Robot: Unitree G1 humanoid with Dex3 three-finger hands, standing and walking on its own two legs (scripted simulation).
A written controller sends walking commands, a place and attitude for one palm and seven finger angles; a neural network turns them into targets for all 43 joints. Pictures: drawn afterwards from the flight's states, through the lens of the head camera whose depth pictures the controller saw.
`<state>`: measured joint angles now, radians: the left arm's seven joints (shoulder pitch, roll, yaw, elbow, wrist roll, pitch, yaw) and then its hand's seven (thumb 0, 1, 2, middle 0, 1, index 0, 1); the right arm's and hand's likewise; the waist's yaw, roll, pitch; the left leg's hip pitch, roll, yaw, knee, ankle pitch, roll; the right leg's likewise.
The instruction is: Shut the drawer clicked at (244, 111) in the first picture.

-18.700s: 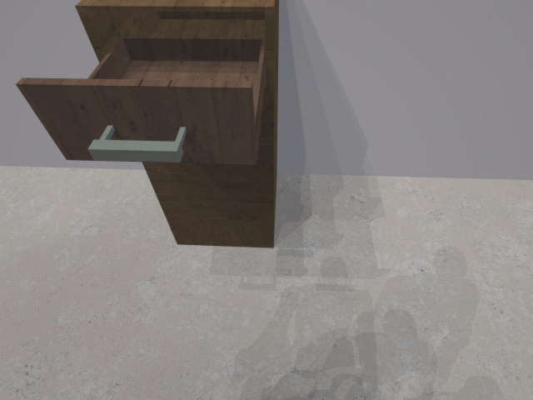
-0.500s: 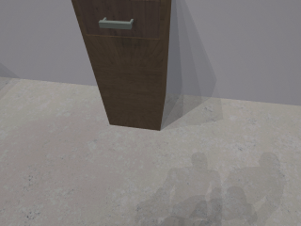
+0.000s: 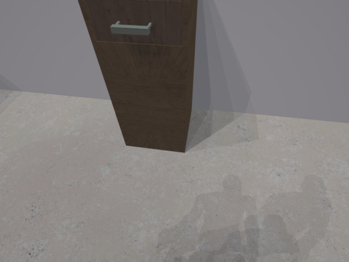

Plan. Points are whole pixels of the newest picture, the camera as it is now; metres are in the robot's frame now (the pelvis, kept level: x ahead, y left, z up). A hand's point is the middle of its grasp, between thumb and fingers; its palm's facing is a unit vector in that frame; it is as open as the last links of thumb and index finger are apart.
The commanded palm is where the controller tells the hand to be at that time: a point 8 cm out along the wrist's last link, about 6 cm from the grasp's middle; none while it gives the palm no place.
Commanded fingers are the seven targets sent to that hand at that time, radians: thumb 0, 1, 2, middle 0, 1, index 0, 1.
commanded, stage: look to check the result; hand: left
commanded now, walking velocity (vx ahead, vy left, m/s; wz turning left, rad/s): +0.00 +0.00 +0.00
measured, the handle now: (132, 27) +0.91 +0.22 +0.11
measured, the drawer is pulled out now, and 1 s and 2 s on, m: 0.00 0.00 0.00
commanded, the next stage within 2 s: stand and wait in 0.02 s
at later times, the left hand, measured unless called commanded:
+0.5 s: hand out of the picture +0.04 +0.20 -0.17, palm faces +0.02 -0.97 -0.25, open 7.4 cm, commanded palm none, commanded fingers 0.00 0.90 0.90 -0.20 -0.30 -0.20 -0.30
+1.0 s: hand out of the picture +0.04 +0.21 -0.17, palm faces +0.01 -0.97 -0.26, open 7.4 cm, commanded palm none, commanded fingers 0.00 0.90 0.90 -0.20 -0.30 -0.20 -0.30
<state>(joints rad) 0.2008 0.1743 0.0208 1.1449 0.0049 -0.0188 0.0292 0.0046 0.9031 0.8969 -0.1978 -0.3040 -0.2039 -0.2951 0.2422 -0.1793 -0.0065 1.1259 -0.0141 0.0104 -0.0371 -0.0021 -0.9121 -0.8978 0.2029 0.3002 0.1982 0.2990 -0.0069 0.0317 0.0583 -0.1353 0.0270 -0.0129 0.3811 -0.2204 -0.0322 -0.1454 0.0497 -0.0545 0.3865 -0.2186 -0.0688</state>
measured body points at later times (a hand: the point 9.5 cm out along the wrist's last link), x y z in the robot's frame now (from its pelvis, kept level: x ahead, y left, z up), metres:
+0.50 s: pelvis +0.01 +0.00 +0.00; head +0.02 -0.01 +0.45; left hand +0.04 +0.25 -0.15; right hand +0.01 -0.24 -0.16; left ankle -0.01 +0.14 -0.74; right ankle +0.00 -0.07 -0.74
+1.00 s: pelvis +0.00 +0.00 +0.00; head +0.02 -0.01 +0.45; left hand +0.04 +0.26 -0.15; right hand +0.01 -0.24 -0.16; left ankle -0.01 +0.14 -0.74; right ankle +0.00 -0.07 -0.74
